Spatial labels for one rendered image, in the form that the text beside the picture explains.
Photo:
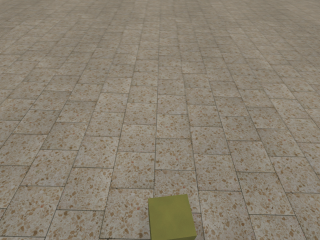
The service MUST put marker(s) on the carton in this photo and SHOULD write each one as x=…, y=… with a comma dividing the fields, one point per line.
x=170, y=218

